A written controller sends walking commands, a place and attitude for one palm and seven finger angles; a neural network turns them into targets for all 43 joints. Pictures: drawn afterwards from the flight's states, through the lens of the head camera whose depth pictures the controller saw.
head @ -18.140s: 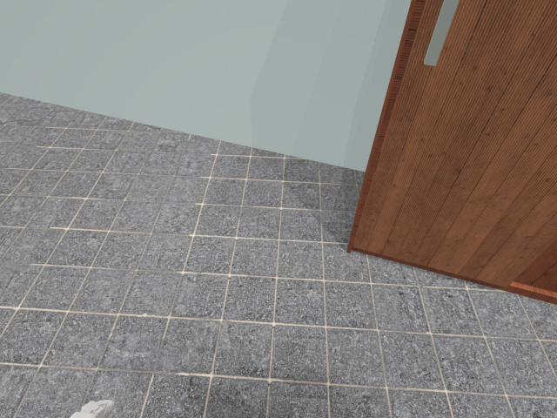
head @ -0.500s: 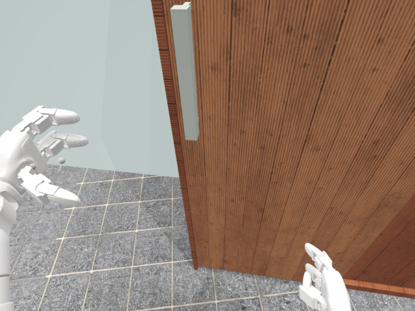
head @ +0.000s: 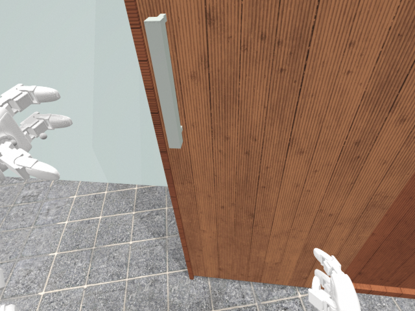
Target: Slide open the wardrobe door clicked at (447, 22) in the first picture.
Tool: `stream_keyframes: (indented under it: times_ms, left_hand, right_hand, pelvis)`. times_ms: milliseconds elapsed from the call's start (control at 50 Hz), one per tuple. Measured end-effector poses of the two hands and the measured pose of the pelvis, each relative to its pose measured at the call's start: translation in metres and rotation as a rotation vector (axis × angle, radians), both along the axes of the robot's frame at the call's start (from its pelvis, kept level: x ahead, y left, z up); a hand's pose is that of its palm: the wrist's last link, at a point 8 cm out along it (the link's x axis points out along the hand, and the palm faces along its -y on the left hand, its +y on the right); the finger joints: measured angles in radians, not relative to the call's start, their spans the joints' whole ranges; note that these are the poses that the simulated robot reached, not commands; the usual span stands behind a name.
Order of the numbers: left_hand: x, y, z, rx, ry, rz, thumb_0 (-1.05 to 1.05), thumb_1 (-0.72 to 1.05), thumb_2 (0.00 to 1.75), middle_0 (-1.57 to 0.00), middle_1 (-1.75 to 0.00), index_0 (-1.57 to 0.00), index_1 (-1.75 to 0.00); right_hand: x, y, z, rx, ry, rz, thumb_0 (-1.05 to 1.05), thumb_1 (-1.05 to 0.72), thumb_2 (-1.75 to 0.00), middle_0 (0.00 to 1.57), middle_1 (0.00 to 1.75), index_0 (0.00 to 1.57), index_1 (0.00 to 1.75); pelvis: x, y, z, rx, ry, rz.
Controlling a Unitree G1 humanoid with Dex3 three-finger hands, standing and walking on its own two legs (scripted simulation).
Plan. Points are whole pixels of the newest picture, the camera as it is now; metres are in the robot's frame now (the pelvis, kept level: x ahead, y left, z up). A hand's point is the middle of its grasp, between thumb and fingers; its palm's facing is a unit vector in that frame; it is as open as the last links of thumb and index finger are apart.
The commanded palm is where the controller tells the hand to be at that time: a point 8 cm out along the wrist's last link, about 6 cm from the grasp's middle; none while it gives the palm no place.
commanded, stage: raise the hand with hooked fingers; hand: left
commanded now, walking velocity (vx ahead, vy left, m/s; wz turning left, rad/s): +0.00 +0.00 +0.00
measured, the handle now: (169, 87) +0.46 +0.13 +0.25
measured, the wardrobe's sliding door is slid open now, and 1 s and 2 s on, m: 0.00 0.00 0.00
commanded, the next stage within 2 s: move the hooked fingers beside the handle in 0.22 s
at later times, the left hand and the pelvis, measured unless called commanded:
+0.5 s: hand (56, 132) +0.30 +0.28 +0.25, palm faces +0.10 -0.99 -0.12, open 14.0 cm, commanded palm +0.27 +0.31 +0.27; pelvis +0.01 +0.00 +0.00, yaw +1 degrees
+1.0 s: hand (85, 119) +0.33 +0.24 +0.26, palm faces +0.05 -0.99 -0.09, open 14.0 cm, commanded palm +0.30 +0.28 +0.26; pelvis +0.01 +0.01 +0.00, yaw +0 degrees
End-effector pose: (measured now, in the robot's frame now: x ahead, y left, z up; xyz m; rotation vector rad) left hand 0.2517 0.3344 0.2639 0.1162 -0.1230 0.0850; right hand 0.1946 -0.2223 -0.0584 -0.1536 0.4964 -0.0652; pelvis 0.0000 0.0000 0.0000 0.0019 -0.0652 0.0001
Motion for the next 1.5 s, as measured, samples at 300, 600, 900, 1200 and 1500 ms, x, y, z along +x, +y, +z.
stream_keyframes:
  times_ms: [300,600,900,1200,1500]
  left_hand:
    - [0.008,-0.003,0.011,0.03,-0.02,0.005,-0.01,-0.5,0.3,-0.31,-1.2,-0.3,-1.2]
    - [0.036,-0.02,-0.001,0.019,-0.016,-0.041,-0.01,-0.5,0.3,-0.3,-1.2,-0.3,-1.2]
    - [0.05,-0.032,-0.007,-0.008,0.01,-0.03,-0.01,-0.5,0.3,-0.3,-1.2,-0.3,-1.2]
    - [0.069,-0.045,-0.01,-0.051,0.054,-0.021,-0.01,-0.5,0.3,-0.31,-1.2,-0.3,-1.2]
    - [0.104,-0.068,-0.008,-0.063,0.038,-0.069,-0.01,-0.5,0.3,-0.3,-1.2,-0.3,-1.2]
  right_hand:
    - [0.018,0.009,0.001,0.017,-0.015,0.015,0.01,-0.91,-0.9,0.2,0.3,0.2,0.3]
    - [0.014,0.012,-0.004,-0.004,0.026,0.007,0.01,-0.91,-0.9,0.2,0.3,0.2,0.3]
    - [0.008,0.009,-0.009,0.0,0.063,-0.02,0.01,-0.91,-0.9,0.2,0.3,0.2,0.3]
    - [0.009,0.009,-0.006,0.003,0.059,-0.025,0.01,-0.9,-0.9,0.2,0.3,0.2,0.3]
    - [-0.02,-0.008,-0.021,-0.014,0.151,-0.089,0.01,-0.91,-0.9,0.2,0.3,0.2,0.3]
  pelvis:
    - [0.01,-0.001,0.0,0.002,0.008,0.005]
    - [0.011,0.004,0.0,0.001,0.012,0.011]
    - [0.013,0.007,0.0,0.004,0.019,0.001]
    - [0.008,0.004,0.0,0.005,0.016,0.005]
    - [0.008,0.003,0.001,0.005,0.029,-0.005]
